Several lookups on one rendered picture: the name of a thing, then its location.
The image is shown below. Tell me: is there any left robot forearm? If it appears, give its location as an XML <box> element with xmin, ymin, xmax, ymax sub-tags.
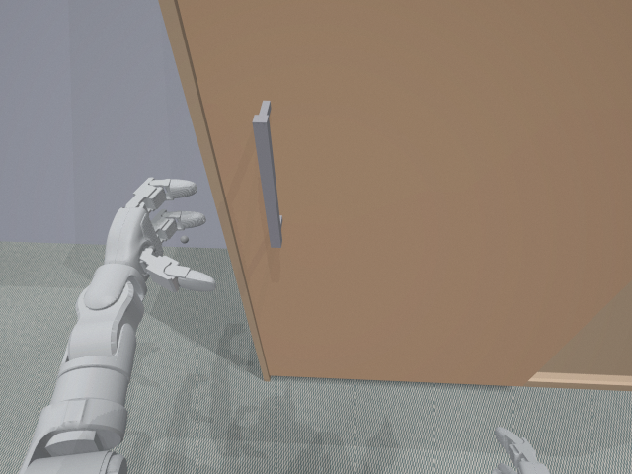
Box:
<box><xmin>18</xmin><ymin>264</ymin><xmax>147</xmax><ymax>474</ymax></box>

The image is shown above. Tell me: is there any wardrobe door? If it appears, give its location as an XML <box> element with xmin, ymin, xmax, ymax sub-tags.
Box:
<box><xmin>538</xmin><ymin>280</ymin><xmax>632</xmax><ymax>375</ymax></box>
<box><xmin>178</xmin><ymin>0</ymin><xmax>632</xmax><ymax>386</ymax></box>

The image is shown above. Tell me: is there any left robot upper arm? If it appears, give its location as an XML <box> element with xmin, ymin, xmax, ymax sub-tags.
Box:
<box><xmin>24</xmin><ymin>450</ymin><xmax>127</xmax><ymax>474</ymax></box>

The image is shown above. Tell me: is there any right robot hand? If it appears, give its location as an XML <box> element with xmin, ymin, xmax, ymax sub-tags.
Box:
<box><xmin>492</xmin><ymin>427</ymin><xmax>550</xmax><ymax>474</ymax></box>

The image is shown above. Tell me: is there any handle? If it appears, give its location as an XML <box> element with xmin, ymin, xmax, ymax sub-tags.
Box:
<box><xmin>253</xmin><ymin>101</ymin><xmax>282</xmax><ymax>248</ymax></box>

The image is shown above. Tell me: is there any left robot hand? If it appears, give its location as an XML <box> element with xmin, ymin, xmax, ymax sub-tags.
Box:
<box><xmin>104</xmin><ymin>177</ymin><xmax>216</xmax><ymax>292</ymax></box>

